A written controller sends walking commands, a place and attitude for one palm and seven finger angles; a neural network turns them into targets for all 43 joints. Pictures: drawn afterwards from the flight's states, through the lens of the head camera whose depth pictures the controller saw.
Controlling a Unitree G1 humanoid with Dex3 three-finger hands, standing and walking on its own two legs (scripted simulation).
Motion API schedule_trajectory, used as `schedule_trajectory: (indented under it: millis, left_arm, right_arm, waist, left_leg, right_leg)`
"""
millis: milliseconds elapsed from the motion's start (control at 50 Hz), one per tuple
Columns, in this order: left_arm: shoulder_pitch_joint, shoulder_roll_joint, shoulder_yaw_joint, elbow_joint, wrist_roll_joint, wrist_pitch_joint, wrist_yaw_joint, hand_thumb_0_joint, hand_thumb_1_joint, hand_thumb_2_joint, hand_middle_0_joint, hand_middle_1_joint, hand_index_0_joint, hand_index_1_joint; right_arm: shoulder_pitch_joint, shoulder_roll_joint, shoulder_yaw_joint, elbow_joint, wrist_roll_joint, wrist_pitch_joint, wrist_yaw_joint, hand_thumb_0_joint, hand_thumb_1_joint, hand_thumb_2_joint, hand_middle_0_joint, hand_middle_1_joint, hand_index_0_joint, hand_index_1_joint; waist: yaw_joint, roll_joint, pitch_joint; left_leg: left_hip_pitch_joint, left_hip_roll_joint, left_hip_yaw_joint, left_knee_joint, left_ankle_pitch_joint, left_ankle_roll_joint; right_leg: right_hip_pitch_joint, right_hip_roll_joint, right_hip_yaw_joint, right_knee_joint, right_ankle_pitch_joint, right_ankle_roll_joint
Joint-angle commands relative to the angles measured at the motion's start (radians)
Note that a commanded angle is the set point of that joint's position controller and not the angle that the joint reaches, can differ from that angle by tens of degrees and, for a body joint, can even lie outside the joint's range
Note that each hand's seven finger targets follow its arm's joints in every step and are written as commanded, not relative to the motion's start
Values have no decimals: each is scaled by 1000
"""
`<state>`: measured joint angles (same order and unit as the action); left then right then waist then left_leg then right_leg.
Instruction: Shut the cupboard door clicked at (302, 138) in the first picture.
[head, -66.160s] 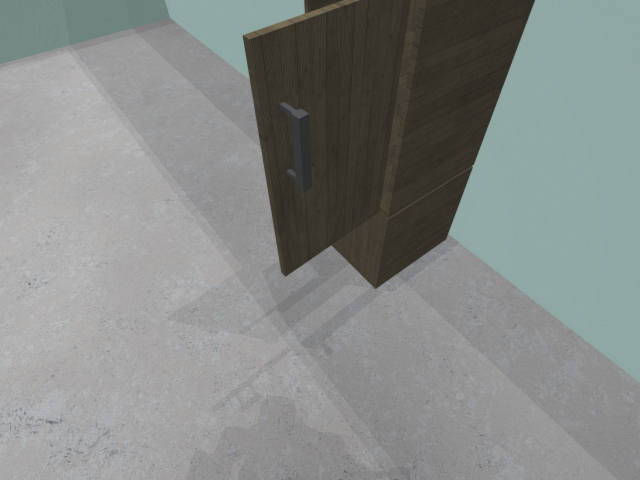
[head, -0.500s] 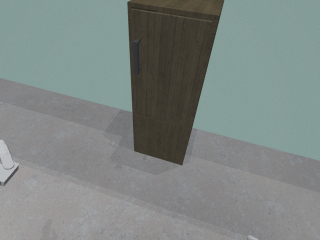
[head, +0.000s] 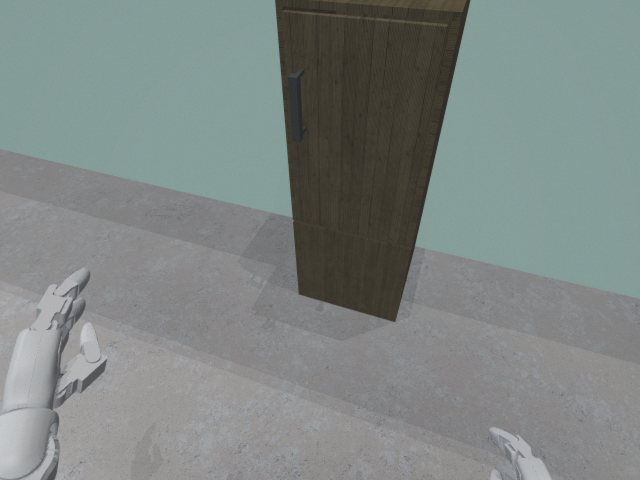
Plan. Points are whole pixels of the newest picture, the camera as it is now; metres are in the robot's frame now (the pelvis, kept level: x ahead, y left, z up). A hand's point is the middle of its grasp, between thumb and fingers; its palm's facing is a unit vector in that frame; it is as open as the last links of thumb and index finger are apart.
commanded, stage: let the arm hang, fingers relaxed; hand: left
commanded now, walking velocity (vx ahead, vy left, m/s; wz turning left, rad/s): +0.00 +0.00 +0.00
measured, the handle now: (299, 106) +0.91 +0.13 +0.06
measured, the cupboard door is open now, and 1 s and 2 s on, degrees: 0 0 0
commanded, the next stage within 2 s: look to check the result in 1.02 s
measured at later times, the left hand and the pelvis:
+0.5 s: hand out of the picture -0.07 +0.21 -0.16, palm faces +0.02 -0.96 -0.26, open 7.3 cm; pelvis -0.01 +0.00 +0.01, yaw +0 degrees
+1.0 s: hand out of the picture +0.07 +0.21 -0.14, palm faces -0.01 -0.96 -0.29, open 7.4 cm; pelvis +0.00 -0.01 +0.02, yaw +0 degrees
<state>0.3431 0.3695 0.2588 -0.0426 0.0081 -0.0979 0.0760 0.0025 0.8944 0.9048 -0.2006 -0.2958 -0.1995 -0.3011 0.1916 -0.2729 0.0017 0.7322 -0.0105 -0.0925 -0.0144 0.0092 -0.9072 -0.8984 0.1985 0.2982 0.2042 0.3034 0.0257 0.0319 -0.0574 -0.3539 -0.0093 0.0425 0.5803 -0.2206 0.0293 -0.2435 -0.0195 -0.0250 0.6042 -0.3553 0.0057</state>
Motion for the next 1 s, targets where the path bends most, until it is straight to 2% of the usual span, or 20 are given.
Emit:
schedule_trajectory:
  millis: [0,20,60,100,120,140,200,240,300,320,360,540,620,680,720,840,880,920,980]
  left_arm:
    - [15,6,-171,374,19,102,-76,0,900,900,-200,-300,-200,-300]
    - [-22,36,-178,434,20,94,-75,0,900,900,-200,-300,-200,-300]
    - [-80,63,-190,564,19,86,-74,0,900,900,-200,-300,-200,-300]
    - [-115,50,-209,677,15,89,-69,0,900,900,-200,-300,-200,-300]
    - [-113,44,-217,725,14,94,-66,0,900,900,-200,-300,-200,-300]
    - [-101,24,-222,779,11,96,-64,0,900,900,-200,-300,-200,-300]
    - [-55,-10,-216,913,10,94,-63,0,900,900,-200,-300,-200,-300]
    - [-41,-6,-211,971,10,93,-63,0,900,900,-200,-300,-200,-300]
    - [-30,4,-214,1042,7,91,-66,0,900,900,-200,-300,-200,-300]
    - [-31,14,-214,1060,8,88,-66,0,900,900,-200,-300,-200,-300]
    - [-30,10,-217,1092,6,85,-66,0,900,900,-200,-300,-200,-300]
    - [-31,41,-215,1150,8,91,-61,0,900,900,-200,-300,-200,-300]
    - [-48,63,-211,1145,9,86,-61,0,900,900,-200,-300,-200,-300]
    - [-84,74,-211,1139,8,85,-61,0,900,900,-200,-300,-200,-300]
    - [-90,84,-208,1134,8,83,-61,0,900,900,-200,-300,-200,-300]
    - [-148,98,-209,1122,7,76,-62,0,900,900,-200,-300,-200,-300]
    - [-161,102,-208,1118,6,75,-63,0,900,900,-200,-300,-200,-300]
    - [-165,110,-208,1115,7,71,-62,0,900,900,-200,-300,-200,-300]
    - [-186,109,-209,1115,5,71,-63,0,900,900,-200,-300,-200,-300]
  right_arm:
    - [-51,-161,-34,-46,-7,31,6,0,-900,-900,200,300,200,300]
    - [-56,-161,-33,-40,-5,40,8,0,-900,-900,200,300,200,300]
    - [-58,-155,-33,3,-10,60,13,0,-900,-900,200,300,200,300]
    - [-49,-141,-26,50,-18,74,14,0,-900,-900,200,300,200,300]
    - [-50,-140,-22,67,-16,80,14,0,-900,-900,200,300,200,300]
    - [-48,-120,-18,92,-16,82,11,0,-900,-900,200,300,200,300]
    - [-30,-91,-18,156,-16,87,-1,0,-900,-900,200,300,200,300]
    - [-13,-91,-27,188,-14,91,-6,0,-900,-900,200,300,200,300]
    - [14,-102,-35,237,-9,93,-10,0,-900,-900,200,300,200,300]
    - [26,-115,-39,249,-6,93,-12,0,-900,-900,200,300,200,300]
    - [48,-117,-43,278,-5,90,-14,0,-900,-900,200,300,200,300]
    - [66,-138,-53,336,-5,94,-14,0,-900,-900,200,300,200,300]
    - [52,-155,-54,339,-4,89,-11,0,-900,-900,200,300,200,300]
    - [41,-156,-54,345,-6,88,-8,0,-900,-900,200,300,200,300]
    - [27,-166,-53,341,-5,86,-7,0,-900,-900,200,300,200,300]
    - [-13,-175,-48,338,-7,79,-5,0,-900,-900,200,300,200,300]
    - [-23,-183,-46,338,-7,76,-5,0,-900,-900,200,300,200,300]
    - [-35,-192,-47,332,-5,75,-5,0,-900,-900,200,300,200,300]
    - [-51,-193,-44,336,-6,74,-5,0,-900,-900,200,300,200,300]
  waist:
    - [-5,-141,-33]
    - [-15,-224,-33]
    - [-38,-218,-8]
    - [-49,-107,-5]
    - [-47,-18,5]
    - [-40,37,9]
    - [-31,113,22]
    - [-28,127,41]
    - [-28,105,60]
    - [-29,41,69]
    - [-33,4,63]
    - [-29,-23,137]
    - [-25,-57,131]
    - [-31,-43,144]
    - [-25,-28,135]
    - [-30,-35,125]
    - [-28,-15,97]
    - [-26,-30,78]
    - [-29,-9,76]
  left_leg:
    - [14,151,-163,-95,270,38]
    - [40,121,-142,-66,236,18]
    - [107,75,-111,-38,163,2]
    - [153,82,-118,-85,170,-2]
    - [157,98,-132,-122,171,-3]
    - [134,106,-140,-159,138,1]
    - [117,104,-138,-211,32,-2]
    - [115,105,-142,-226,-17,0]
    - [121,106,-152,-256,-82,2]
    - [130,111,-158,-253,-63,5]
    - [154,114,-152,-252,-39,7]
    - [142,122,-161,-299,-126,12]
    - [155,117,-147,-287,-75,12]
    - [158,115,-143,-287,-63,6]
    - [163,116,-141,-286,-35,7]
    - [175,120,-134,-278,60,-1]
    - [187,123,-137,-281,97,-1]
    - [205,125,-133,-271,134,-2]
    - [209,128,-133,-281,139,-6]
  right_leg:
    - [33,-49,43,-80,160,-33]
    - [16,-78,80,-124,194,-51]
    - [-65,-132,136,-192,186,-85]
    - [-72,-112,129,-200,145,-78]
    - [-59,-91,112,-197,113,-63]
    - [-24,-77,102,-203,98,-51]
    - [24,-68,96,-241,85,-56]
    - [31,-70,92,-268,74,-63]
    - [28,-71,89,-293,43,-70]
    - [26,-69,90,-302,45,-71]
    - [24,-76,89,-311,50,-71]
    - [-18,-75,86,-319,-38,-73]
    - [-13,-81,96,-326,-20,-74]
    - [-22,-86,103,-334,-24,-73]
    - [-9,-87,104,-333,5,-71]
    - [25,-96,109,-345,82,-67]
    - [54,-97,108,-338,122,-65]
    - [65,-100,107,-344,160,-64]
    - [80,-101,104,-347,174,-61]
